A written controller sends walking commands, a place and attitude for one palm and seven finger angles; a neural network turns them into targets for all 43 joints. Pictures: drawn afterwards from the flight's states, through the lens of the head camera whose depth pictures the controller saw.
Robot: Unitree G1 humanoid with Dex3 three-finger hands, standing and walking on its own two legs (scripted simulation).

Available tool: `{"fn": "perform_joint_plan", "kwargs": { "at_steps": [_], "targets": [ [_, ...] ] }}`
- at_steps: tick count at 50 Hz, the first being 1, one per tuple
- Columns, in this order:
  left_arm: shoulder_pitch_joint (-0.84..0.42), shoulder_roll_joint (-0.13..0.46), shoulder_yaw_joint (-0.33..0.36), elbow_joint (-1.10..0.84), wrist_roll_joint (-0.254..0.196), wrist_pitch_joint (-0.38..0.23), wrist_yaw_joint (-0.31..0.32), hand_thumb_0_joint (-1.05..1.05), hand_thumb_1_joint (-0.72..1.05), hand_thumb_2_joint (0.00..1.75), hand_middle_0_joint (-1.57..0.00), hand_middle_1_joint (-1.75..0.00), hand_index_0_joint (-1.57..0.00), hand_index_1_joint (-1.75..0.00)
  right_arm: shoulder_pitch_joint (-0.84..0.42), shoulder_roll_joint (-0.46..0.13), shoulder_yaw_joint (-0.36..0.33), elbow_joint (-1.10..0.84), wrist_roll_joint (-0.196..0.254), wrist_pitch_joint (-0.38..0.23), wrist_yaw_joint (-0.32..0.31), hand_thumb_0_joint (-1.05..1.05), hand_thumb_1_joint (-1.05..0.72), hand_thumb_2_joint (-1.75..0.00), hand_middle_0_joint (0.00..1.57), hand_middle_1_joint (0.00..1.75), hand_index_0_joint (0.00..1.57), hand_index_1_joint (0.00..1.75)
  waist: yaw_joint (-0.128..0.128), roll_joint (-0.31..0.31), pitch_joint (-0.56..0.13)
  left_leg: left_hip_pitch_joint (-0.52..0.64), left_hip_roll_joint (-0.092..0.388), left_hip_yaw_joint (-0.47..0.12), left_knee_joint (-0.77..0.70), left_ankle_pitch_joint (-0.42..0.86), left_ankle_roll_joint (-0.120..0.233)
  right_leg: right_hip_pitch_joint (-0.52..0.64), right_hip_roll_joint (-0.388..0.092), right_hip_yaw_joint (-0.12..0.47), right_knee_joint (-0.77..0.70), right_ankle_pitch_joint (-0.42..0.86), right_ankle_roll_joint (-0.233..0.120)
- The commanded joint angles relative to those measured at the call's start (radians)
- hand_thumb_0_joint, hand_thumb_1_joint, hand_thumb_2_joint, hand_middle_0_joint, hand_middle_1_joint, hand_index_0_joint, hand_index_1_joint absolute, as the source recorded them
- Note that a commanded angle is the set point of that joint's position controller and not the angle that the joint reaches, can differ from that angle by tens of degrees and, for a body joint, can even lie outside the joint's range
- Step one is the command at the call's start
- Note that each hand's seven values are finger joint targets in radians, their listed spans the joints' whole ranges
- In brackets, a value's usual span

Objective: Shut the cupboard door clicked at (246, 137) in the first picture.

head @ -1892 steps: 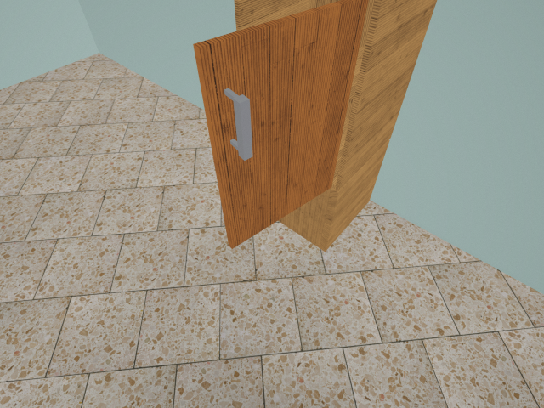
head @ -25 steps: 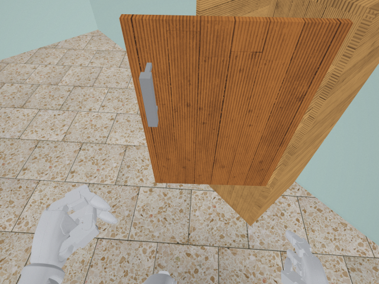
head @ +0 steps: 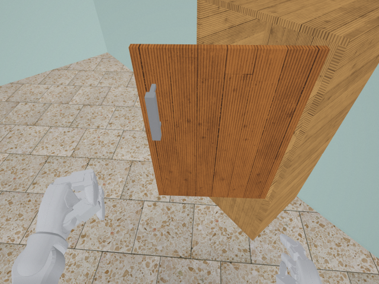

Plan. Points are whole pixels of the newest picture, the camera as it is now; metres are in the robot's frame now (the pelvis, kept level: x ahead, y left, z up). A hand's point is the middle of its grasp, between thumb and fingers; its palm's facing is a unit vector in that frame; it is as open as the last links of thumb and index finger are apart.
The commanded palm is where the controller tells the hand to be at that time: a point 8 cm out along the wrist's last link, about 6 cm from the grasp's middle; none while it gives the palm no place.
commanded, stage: raise the hand and make a fist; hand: left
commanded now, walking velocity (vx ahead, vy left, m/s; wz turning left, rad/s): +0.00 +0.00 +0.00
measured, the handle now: (155, 112) +0.48 +0.14 +0.12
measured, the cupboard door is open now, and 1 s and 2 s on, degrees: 48 48 48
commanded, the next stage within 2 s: bring the fist close to the handle in 0.42 s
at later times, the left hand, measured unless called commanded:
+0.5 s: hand (106, 196) +0.24 +0.18 +0.12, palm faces +0.06 -1.00 -0.04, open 3.1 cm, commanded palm +0.21 +0.23 +0.12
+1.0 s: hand (138, 165) +0.31 +0.14 +0.12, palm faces +0.02 -1.00 -0.02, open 3.1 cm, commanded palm +0.29 +0.19 +0.12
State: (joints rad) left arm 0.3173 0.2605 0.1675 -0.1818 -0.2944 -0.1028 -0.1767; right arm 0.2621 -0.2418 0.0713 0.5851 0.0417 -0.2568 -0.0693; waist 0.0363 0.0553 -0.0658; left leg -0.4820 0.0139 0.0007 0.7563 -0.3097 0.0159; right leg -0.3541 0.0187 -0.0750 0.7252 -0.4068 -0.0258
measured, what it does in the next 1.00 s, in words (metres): stands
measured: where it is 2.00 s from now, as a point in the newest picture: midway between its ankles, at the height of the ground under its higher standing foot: outside the picture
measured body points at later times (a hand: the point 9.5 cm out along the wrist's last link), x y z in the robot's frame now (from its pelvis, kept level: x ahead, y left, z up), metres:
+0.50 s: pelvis +0.01 -0.01 +0.01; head +0.00 -0.03 +0.46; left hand +0.23 +0.23 +0.12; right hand +0.19 -0.23 -0.06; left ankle +0.05 +0.11 -0.71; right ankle -0.01 -0.10 -0.71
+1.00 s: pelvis +0.01 -0.01 +0.01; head +0.01 -0.02 +0.46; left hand +0.30 +0.19 +0.12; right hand +0.18 -0.23 -0.08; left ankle +0.05 +0.11 -0.71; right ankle -0.01 -0.10 -0.71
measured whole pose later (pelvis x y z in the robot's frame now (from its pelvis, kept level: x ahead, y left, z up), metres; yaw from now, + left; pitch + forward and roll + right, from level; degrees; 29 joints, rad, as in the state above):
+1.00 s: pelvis +0.01 -0.01 +0.01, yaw -1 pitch +1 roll +0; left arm 0.01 0.18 0.08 0.03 -0.20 -0.02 -0.06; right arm 0.24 -0.24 0.06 0.62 0.03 -0.20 -0.05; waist 0.01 0.04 -0.05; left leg -0.40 0.01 0.03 0.66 -0.28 0.01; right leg -0.30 0.02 -0.05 0.67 -0.39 -0.03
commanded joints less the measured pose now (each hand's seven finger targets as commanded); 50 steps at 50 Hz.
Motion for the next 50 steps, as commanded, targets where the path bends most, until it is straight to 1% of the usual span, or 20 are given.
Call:
{"fn": "perform_joint_plan", "kwargs": {
  "at_steps": [1, 3, 4, 8, 11, 13, 14, 17, 18, 19, 22, 23, 26, 30, 32, 33, 39, 43, 47, 50],
  "targets": [
    [-0.181, 0.135, 0.089, -0.223, -0.016, -0.033, 0.003, 0.0, 0.9, 0.9, -1.3, -1.5, -1.3, -1.5, -0.124, -0.109, -0.051, -0.16, 0.008, -0.073, -0.014, 0.0, -0.9, -0.9, 0.2, 0.3, 0.2, 0.3, 0.001, -0.024, -0.08, 0.174, -0.011, -0.037, -0.158, 0.055, 0.016, -0.049, -0.007, 0.046, -0.185, 0.102, 0.018],
    [-0.135, 0.139, 0.106, -0.167, -0.017, -0.013, 0.002, 0.0, 0.9, 0.9, -1.3, -1.5, -1.3, -1.5, -0.121, -0.113, -0.053, -0.153, 0.008, -0.073, -0.013, 0.0, -0.9, -0.9, 0.2, 0.3, 0.2, 0.3, 0.007, -0.058, -0.054, 0.161, -0.012, -0.035, -0.159, 0.058, 0.016, -0.041, -0.011, 0.059, -0.205, 0.103, 0.021],
    [-0.134, 0.106, 0.081, -0.173, -0.019, -0.009, -0.003, 0.0, 0.9, 0.9, -1.3, -1.5, -1.3, -1.5, -0.123, -0.108, -0.053, -0.154, 0.009, -0.073, -0.01, 0.0, -0.9, -0.9, 0.2, 0.3, 0.2, 0.3, 0.004, -0.057, -0.062, 0.169, -0.015, -0.028, -0.159, 0.074, 0.016, -0.033, -0.014, 0.061, -0.206, 0.124, 0.023],
    [-0.151, 0.137, 0.11, -0.199, -0.015, -0.013, 0.001, 0.0, 0.9, 0.9, -1.3, -1.5, -1.3, -1.5, -0.118, -0.112, -0.058, -0.153, 0.003, -0.07, -0.007, 0.0, -0.9, -0.9, 0.2, 0.3, 0.2, 0.3, 0.009, -0.05, -0.087, 0.191, -0.017, -0.022, -0.154, 0.12, 0.017, -0.01, -0.015, 0.062, -0.197, 0.196, 0.025],
    [-0.168, 0.125, 0.102, -0.217, -0.008, -0.033, 0.007, 0.0, 0.9, 0.9, -1.3, -1.5, -1.3, -1.5, -0.117, -0.108, -0.059, -0.155, 0.0, -0.069, -0.003, 0.0, -0.9, -0.9, 0.2, 0.3, 0.2, 0.3, 0.007, -0.028, -0.101, 0.204, -0.02, -0.015, -0.152, 0.14, 0.016, -0.009, -0.014, 0.058, -0.184, 0.23, 0.025],
    [-0.168, 0.15, 0.121, -0.21, -0.006, -0.043, 0.011, 0.0, 0.9, 0.9, -1.3, -1.5, -1.3, -1.5, -0.118, -0.113, -0.061, -0.151, -0.001, -0.066, -0.003, 0.0, -0.9, -0.9, 0.2, 0.3, 0.2, 0.3, 0.005, -0.056, -0.093, 0.193, -0.019, -0.013, -0.139, 0.141, 0.018, -0.008, -0.019, 0.074, -0.192, 0.237, 0.031],
    [-0.174, 0.12, 0.093, -0.215, -0.003, -0.046, 0.007, 0.0, 0.9, 0.9, -1.3, -1.5, -1.3, -1.5, -0.12, -0.107, -0.059, -0.153, -0.001, -0.065, -0.002, 0.0, -0.9, -0.9, 0.2, 0.3, 0.2, 0.3, 0.002, -0.028, -0.096, 0.2, -0.021, -0.01, -0.141, 0.149, 0.018, -0.008, -0.02, 0.071, -0.186, 0.25, 0.029],
    [-0.166, 0.118, 0.092, -0.211, -0.002, -0.049, 0.004, 0.0, 0.9, 0.9, -1.3, -1.5, -1.3, -1.5, -0.116, -0.107, -0.06, -0.151, 0.0, -0.063, 0.0, 0.0, -0.9, -0.9, 0.2, 0.3, 0.2, 0.3, 0.003, -0.006, -0.097, 0.208, -0.022, -0.011, -0.147, 0.151, 0.015, -0.012, -0.013, 0.054, -0.175, 0.255, 0.025],
    [-0.157, 0.138, 0.11, -0.195, -0.003, -0.046, 0.005, 0.0, 0.9, 0.9, -1.3, -1.5, -1.3, -1.5, -0.114, -0.112, -0.062, -0.148, -0.001, -0.061, -0.001, 0.0, -0.9, -0.9, 0.2, 0.3, 0.2, 0.3, 0.003, -0.046, -0.089, 0.198, -0.02, -0.013, -0.138, 0.154, 0.019, -0.008, -0.018, 0.067, -0.184, 0.265, 0.03],
    [-0.161, 0.111, 0.086, -0.192, -0.005, -0.043, -0.002, 0.0, 0.9, 0.9, -1.3, -1.5, -1.3, -1.5, -0.116, -0.109, -0.061, -0.152, 0.0, -0.059, -0.001, 0.0, -0.9, -0.9, 0.2, 0.3, 0.2, 0.3, -0.002, -0.06, -0.097, 0.195, -0.022, -0.01, -0.138, 0.146, 0.019, -0.007, -0.021, 0.072, -0.188, 0.259, 0.035],
    [-0.174, 0.113, 0.085, -0.203, -0.005, -0.039, -0.006, 0.0, 0.9, 0.9, -1.3, -1.5, -1.3, -1.5, -0.119, -0.11, -0.06, -0.154, 0.002, -0.056, -0.004, 0.0, -0.9, -0.9, 0.2, 0.3, 0.2, 0.3, 0.0, -0.027, -0.087, 0.204, -0.021, -0.013, -0.147, 0.144, 0.017, -0.015, -0.014, 0.058, -0.182, 0.249, 0.028],
    [-0.165, 0.141, 0.11, -0.196, -0.006, -0.037, -0.002, 0.0, 0.9, 0.9, -1.3, -1.5, -1.3, -1.5, -0.116, -0.113, -0.063, -0.151, 0.001, -0.055, -0.005, 0.0, -0.9, -0.9, 0.2, 0.3, 0.2, 0.3, 0.004, -0.043, -0.095, 0.201, -0.019, -0.013, -0.138, 0.153, 0.019, -0.005, -0.02, 0.074, -0.186, 0.266, 0.032],
    [-0.171, 0.113, 0.092, -0.204, -0.009, -0.037, -0.006, 0.0, 0.9, 0.9, -1.3, -1.5, -1.3, -1.5, -0.117, -0.107, -0.06, -0.155, 0.001, -0.052, -0.004, 0.0, -0.9, -0.9, 0.2, 0.3, 0.2, 0.3, 0.0, -0.041, -0.101, 0.212, -0.021, -0.011, -0.142, 0.163, 0.018, -0.01, -0.015, 0.057, -0.175, 0.284, 0.032],
    [-0.273, 0.095, 0.058, -0.177, -0.001, -0.041, 0.005, 0.0, 0.9, 0.9, -1.3, -1.5, -1.3, -1.5, -0.116, -0.111, -0.06, -0.139, 0.0, -0.05, -0.008, 0.0, -0.9, -0.9, 0.2, 0.3, 0.2, 0.3, -0.021, -0.061, -0.084, 0.207, -0.019, -0.017, -0.136, 0.14, 0.02, -0.034, -0.016, 0.066, -0.183, 0.25, 0.034],
    [-0.312, 0.068, 0.019, -0.175, 0.009, -0.04, 0.01, 0.0, 0.9, 0.9, -1.3, -1.5, -1.3, -1.5, -0.121, -0.108, -0.059, -0.138, 0.002, -0.052, -0.009, 0.0, -0.9, -0.9, 0.2, 0.3, 0.2, 0.3, -0.022, -0.027, -0.088, 0.222, -0.019, -0.02, -0.146, 0.127, 0.019, -0.047, -0.012, 0.051, -0.176, 0.224, 0.027],
    [-0.318, 0.089, 0.032, -0.161, 0.016, -0.036, 0.019, 0.0, 0.9, 0.9, -1.3, -1.5, -1.3, -1.5, -0.118, -0.112, -0.061, -0.134, 0.0, -0.051, -0.01, 0.0, -0.9, -0.9, 0.2, 0.3, 0.2, 0.3, -0.02, -0.049, -0.095, 0.217, -0.016, -0.021, -0.14, 0.131, 0.022, -0.039, -0.015, 0.063, -0.182, 0.228, 0.028],
    [-0.455, 0.064, -0.009, -0.098, 0.055, -0.012, 0.069, 0.0, 0.9, 0.9, -1.3, -1.5, -1.3, -1.5, -0.132, -0.104, -0.056, -0.125, 0.0, -0.036, -0.006, 0.0, -0.9, -0.9, 0.2, 0.3, 0.2, 0.3, -0.02, -0.038, -0.119, 0.232, -0.016, -0.022, -0.164, 0.105, 0.02, -0.036, -0.015, 0.055, -0.188, 0.177, 0.022],
    [-0.479, 0.075, 0.014, -0.033, 0.07, 0.006, 0.105, 0.0, 0.9, 0.9, -1.3, -1.5, -1.3, -1.5, -0.13, -0.106, -0.057, -0.118, -0.004, -0.017, 0.004, 0.0, -0.9, -0.9, 0.2, 0.3, 0.2, 0.3, -0.008, -0.059, -0.147, 0.241, -0.014, -0.017, -0.169, 0.151, 0.018, -0.002, -0.014, 0.049, -0.179, 0.241, 0.019],
    [-0.533, 0.025, -0.029, -0.027, 0.083, 0.009, 0.127, 0.0, 0.9, 0.9, -1.3, -1.5, -1.3, -1.5, -0.137, -0.1, -0.058, -0.127, -0.004, 0.0, 0.015, 0.0, -0.9, -0.9, 0.2, 0.3, 0.2, 0.3, -0.009, -0.028, -0.161, 0.266, -0.013, -0.008, -0.175, 0.178, 0.013, 0.003, -0.009, 0.04, -0.169, 0.279, 0.015],
    [-0.549, 0.025, -0.027, 0.008, 0.091, 0.01, 0.144, 0.0, 0.9, 0.9, -1.3, -1.5, -1.3, -1.5, -0.134, -0.102, -0.062, -0.125, -0.005, 0.016, 0.021, 0.0, -0.9, -0.9, 0.2, 0.3, 0.2, 0.3, -0.014, -0.077, -0.154, 0.257, -0.011, -0.002, -0.173, 0.185, 0.015, 0.008, -0.009, 0.045, -0.175, 0.299, 0.02]
  ]
}}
